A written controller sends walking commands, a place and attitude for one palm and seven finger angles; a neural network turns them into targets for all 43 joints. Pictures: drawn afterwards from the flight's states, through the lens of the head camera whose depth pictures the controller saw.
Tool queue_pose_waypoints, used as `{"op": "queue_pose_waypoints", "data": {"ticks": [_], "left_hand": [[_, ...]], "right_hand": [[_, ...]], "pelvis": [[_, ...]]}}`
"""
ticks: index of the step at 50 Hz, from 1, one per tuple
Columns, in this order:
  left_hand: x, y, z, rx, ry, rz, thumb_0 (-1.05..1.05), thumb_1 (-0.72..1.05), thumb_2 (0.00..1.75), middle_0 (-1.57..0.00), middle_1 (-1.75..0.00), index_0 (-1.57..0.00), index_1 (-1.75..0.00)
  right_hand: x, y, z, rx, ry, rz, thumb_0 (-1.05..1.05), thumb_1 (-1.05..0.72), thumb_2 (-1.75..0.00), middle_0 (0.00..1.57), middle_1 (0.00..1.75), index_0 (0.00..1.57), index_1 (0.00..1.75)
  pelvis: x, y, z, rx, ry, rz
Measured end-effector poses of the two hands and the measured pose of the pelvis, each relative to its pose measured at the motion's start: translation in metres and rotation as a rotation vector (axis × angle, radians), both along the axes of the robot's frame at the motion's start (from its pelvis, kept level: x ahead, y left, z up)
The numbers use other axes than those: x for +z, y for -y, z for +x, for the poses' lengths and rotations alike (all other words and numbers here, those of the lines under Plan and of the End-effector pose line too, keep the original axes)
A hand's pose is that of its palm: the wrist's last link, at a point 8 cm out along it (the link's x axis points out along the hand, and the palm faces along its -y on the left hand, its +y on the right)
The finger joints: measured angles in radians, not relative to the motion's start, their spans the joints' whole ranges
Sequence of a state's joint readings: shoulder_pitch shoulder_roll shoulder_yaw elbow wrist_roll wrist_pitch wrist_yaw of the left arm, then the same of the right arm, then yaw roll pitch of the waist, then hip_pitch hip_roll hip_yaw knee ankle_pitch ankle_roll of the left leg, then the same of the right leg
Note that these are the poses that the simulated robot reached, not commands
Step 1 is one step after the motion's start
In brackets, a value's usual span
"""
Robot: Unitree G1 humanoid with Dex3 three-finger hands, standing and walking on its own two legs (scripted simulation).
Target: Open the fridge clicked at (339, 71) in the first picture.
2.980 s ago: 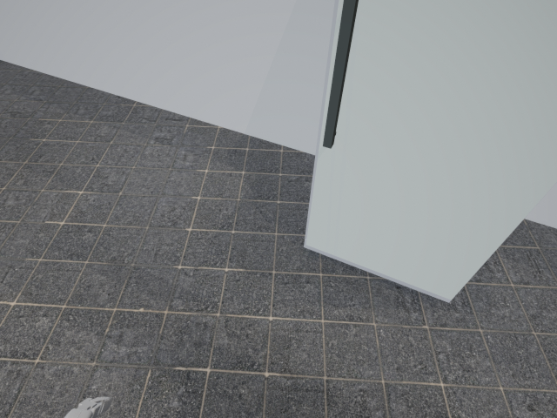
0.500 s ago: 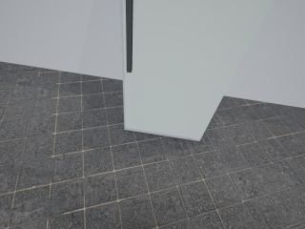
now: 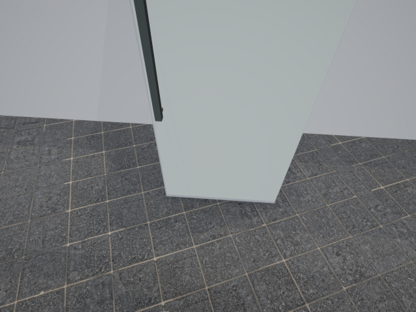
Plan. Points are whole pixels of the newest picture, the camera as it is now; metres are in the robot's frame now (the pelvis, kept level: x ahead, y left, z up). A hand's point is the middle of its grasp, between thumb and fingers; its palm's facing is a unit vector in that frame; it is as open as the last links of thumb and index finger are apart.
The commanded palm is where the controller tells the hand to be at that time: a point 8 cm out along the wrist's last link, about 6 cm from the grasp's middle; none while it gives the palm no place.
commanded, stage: take the last steps up to it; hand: left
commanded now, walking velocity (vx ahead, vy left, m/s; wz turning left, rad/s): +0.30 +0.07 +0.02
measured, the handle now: (152, 66) +0.77 +0.20 +0.08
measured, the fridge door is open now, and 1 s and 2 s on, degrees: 0 0 0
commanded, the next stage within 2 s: come to a stop and stand still in 0.46 s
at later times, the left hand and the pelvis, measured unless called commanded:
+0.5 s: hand (100, 291) +0.20 +0.26 -0.17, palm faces +0.05 -0.99 -0.15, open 7.3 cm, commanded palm none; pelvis +0.17 +0.09 +0.01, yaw -1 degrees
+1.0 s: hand (113, 246) +0.31 +0.27 -0.19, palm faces +0.07 -0.98 -0.17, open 7.3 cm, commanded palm none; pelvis +0.22 +0.10 -0.02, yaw +1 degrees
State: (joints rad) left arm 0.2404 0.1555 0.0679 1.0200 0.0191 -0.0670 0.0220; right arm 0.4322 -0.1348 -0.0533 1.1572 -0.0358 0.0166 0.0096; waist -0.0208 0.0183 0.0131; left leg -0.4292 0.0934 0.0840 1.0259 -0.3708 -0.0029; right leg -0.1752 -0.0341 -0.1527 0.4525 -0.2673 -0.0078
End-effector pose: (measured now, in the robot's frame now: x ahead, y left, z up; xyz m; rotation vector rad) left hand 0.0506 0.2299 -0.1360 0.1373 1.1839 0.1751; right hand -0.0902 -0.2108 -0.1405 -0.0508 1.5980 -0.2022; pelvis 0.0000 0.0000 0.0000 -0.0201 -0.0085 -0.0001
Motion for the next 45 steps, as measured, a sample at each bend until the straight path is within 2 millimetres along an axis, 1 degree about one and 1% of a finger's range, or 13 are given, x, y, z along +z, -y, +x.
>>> {"op": "queue_pose_waypoints", "data": {"ticks": [4,8,11,14,16,18,23,29,34,36,39,42,45], "left_hand": [[-0.005,-0.01,-0.018,0.018,-0.11,-0.011,-0.01,0.94,0.9,-0.2,-0.3,-0.2,-0.3],[-0.017,-0.021,-0.031,0.053,-0.217,-0.049,0.0,0.93,0.9,-0.2,-0.3,-0.2,-0.3],[-0.031,-0.035,-0.031,0.085,-0.285,-0.079,0.0,0.92,0.9,-0.2,-0.3,-0.2,-0.3],[-0.04,-0.051,-0.018,0.087,-0.34,-0.093,0.01,0.91,0.9,-0.2,-0.3,-0.2,-0.3],[-0.036,-0.061,0.003,0.074,-0.335,-0.088,0.01,0.91,0.9,-0.2,-0.3,-0.2,-0.3],[-0.03,-0.069,0.032,0.056,-0.298,-0.082,0.01,0.91,0.9,-0.2,-0.3,-0.2,-0.3],[-0.014,-0.08,0.112,0.024,-0.17,-0.062,0.01,0.91,0.9,-0.2,-0.3,-0.2,-0.3],[-0.004,-0.083,0.193,-0.013,-0.081,-0.026,0.01,0.93,0.9,-0.2,-0.3,-0.2,-0.3],[-0.005,-0.068,0.247,-0.052,-0.039,-0.002,0.01,0.93,0.9,-0.2,-0.3,-0.2,-0.3],[-0.009,-0.06,0.261,-0.059,-0.026,0.005,0.01,0.92,0.9,-0.2,-0.3,-0.2,-0.3],[-0.011,-0.052,0.272,-0.054,-0.025,0.001,0.0,0.92,0.9,-0.2,-0.3,-0.2,-0.3],[-0.012,-0.054,0.275,-0.029,-0.014,-0.001,0.0,0.93,0.9,-0.2,-0.3,-0.2,-0.3],[-0.015,-0.063,0.271,-0.008,-0.012,-0.007,-0.01,0.93,0.9,-0.2,-0.3,-0.21,-0.3]], "right_hand": [[0.003,0.005,0.085,0.041,0.162,-0.031,0.01,-0.91,-0.89,0.2,0.3,0.2,0.3],[0.008,-0.001,0.172,0.105,0.303,-0.067,0.01,-0.91,-0.89,0.2,0.3,0.2,0.3],[0.01,-0.012,0.232,0.159,0.386,-0.103,0.01,-0.92,-0.89,0.2,0.3,0.2,0.3],[0.01,-0.026,0.27,0.183,0.446,-0.136,0.01,-0.92,-0.89,0.2,0.3,0.2,0.3],[0.013,-0.037,0.281,0.172,0.449,-0.137,0.0,-0.91,-0.89,0.2,0.3,0.2,0.3],[0.015,-0.049,0.283,0.156,0.429,-0.125,0.0,-0.91,-0.89,0.2,0.3,0.2,0.3],[0.016,-0.065,0.275,0.101,0.333,-0.106,0.0,-0.94,-0.89,0.2,0.3,0.2,0.3],[0.005,-0.082,0.256,0.043,0.19,-0.042,0.0,-0.93,-0.89,0.2,0.3,0.2,0.3],[-0.01,-0.091,0.25,-0.001,0.078,0.017,0.01,-0.91,-0.89,0.2,0.3,0.2,0.3],[-0.018,-0.091,0.253,-0.02,0.047,0.035,0.01,-0.91,-0.89,0.2,0.3,0.2,0.3],[-0.022,-0.089,0.267,-0.029,0.03,0.039,0.01,-0.91,-0.89,0.2,0.3,0.2,0.3],[-0.022,-0.085,0.288,-0.001,0.054,0.019,0.01,-0.91,-0.89,0.2,0.3,0.2,0.3],[-0.019,-0.08,0.313,0.037,0.117,-0.014,0.01,-0.91,-0.89,0.2,0.3,0.2,0.3]], "pelvis": [[0.002,-0.009,0.025,0.005,-0.004,-0.006],[-0.002,-0.027,0.055,0.011,-0.003,-0.017],[-0.013,-0.047,0.082,0.011,0.001,-0.028],[-0.02,-0.063,0.103,0.0,0.007,-0.013],[-0.015,-0.07,0.116,-0.011,0.008,-0.009],[-0.008,-0.075,0.128,-0.016,0.006,0.0],[0.004,-0.084,0.16,-0.021,0.0,0.013],[0.005,-0.084,0.197,-0.021,0.008,0.031],[-0.004,-0.073,0.229,-0.018,0.02,0.042],[-0.01,-0.068,0.24,-0.018,0.018,0.04],[-0.012,-0.067,0.246,0.004,0.008,0.013],[-0.011,-0.069,0.242,0.016,0.003,0.008],[-0.012,-0.076,0.235,0.025,0.002,0.003]]}}
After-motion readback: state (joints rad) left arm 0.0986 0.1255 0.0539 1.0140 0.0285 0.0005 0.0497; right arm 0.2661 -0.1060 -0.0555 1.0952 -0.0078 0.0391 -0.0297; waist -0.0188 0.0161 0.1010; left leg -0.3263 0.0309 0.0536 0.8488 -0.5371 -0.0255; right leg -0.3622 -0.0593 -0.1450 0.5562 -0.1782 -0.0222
